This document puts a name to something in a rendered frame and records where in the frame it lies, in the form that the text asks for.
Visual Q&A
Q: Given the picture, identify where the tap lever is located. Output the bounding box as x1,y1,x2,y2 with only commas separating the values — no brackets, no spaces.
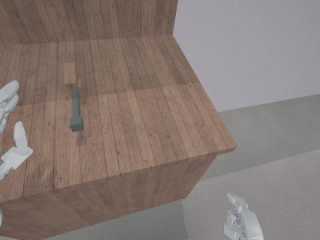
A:
69,89,84,132

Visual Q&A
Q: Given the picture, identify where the counter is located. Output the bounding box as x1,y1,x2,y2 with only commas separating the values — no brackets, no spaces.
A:
0,0,237,240

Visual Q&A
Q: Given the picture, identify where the robot left hand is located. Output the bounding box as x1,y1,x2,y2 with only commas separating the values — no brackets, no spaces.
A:
0,80,33,181

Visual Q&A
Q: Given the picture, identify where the robot right hand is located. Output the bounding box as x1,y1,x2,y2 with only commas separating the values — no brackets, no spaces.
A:
224,192,264,240

